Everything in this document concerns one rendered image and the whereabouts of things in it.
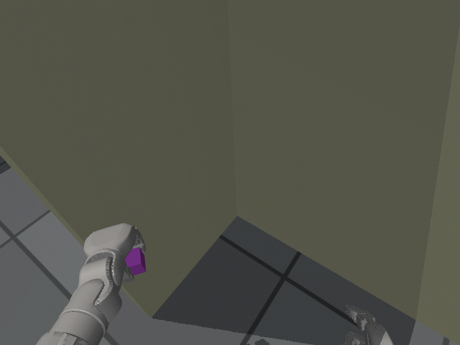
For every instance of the left robot hand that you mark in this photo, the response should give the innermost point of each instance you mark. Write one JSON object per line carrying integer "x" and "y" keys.
{"x": 121, "y": 237}

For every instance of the left robot arm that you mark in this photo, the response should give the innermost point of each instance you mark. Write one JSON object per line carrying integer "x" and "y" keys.
{"x": 93, "y": 305}

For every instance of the small box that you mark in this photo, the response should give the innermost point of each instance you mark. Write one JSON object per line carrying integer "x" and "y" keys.
{"x": 136, "y": 261}

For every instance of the right robot hand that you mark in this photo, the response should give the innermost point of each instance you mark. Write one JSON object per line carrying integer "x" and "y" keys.
{"x": 374, "y": 334}

